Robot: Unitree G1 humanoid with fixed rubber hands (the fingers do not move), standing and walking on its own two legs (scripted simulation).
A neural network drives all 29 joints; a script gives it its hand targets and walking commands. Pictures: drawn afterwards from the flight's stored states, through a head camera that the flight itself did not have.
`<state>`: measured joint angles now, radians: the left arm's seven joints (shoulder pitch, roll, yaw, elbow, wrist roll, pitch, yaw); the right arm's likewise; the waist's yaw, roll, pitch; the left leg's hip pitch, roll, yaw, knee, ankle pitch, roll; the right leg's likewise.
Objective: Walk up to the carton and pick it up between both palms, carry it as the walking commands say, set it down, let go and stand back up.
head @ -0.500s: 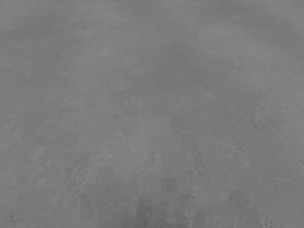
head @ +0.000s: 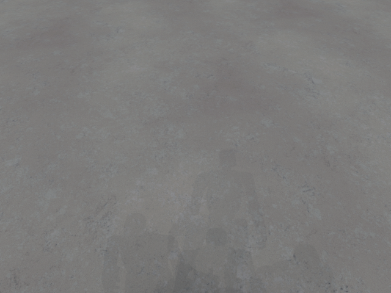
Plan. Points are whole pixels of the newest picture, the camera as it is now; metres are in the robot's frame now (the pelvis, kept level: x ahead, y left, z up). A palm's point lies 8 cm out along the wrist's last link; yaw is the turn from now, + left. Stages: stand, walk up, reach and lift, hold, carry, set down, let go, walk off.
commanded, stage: stand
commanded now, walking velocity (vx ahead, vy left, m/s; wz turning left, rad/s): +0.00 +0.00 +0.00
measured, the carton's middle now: out of the picture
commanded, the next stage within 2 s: walk up in 0.86 s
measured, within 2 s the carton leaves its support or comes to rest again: neither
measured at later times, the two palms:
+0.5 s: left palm out of the picture -0.03 +0.22 -0.14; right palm out of the picture -0.03 -0.21 -0.14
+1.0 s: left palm out of the picture -0.05 +0.21 -0.14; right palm out of the picture -0.05 -0.21 -0.14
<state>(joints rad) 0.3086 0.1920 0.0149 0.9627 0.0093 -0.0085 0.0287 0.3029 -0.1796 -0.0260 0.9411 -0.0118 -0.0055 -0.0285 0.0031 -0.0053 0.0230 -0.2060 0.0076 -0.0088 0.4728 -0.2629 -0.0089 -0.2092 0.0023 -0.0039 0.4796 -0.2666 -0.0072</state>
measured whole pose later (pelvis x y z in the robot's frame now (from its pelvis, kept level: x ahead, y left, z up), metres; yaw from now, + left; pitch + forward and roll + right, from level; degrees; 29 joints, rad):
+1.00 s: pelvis -0.01 +0.00 +0.00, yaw +0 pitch -1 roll +0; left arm 0.34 0.13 -0.02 1.15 0.01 -0.01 0.04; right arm 0.33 -0.12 0.01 1.15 -0.01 -0.01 -0.04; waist 0.00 0.00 0.03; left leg -0.20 0.01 0.00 0.44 -0.23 -0.01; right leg -0.20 0.00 0.00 0.44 -0.23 -0.01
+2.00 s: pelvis -0.04 -0.02 +0.00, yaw +31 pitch +1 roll +1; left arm 0.21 0.23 0.04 0.89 0.01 0.01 0.04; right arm 0.28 -0.25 -0.08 0.89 -0.03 0.04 0.00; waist -0.03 0.04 0.05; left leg -0.52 -0.04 -0.06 0.93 -0.37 -0.02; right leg -0.20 -0.03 -0.12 0.43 -0.26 -0.03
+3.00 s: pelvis +0.08 +0.33 -0.01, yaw +59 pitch +3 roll -3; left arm -0.08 0.21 0.04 0.84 0.01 -0.03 -0.04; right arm 0.59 -0.16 -0.03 1.08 -0.02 -0.09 -0.01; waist -0.12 -0.01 0.08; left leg 0.18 -0.02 -0.07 0.22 -0.42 0.07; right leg -0.60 0.00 -0.16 0.60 -0.05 0.00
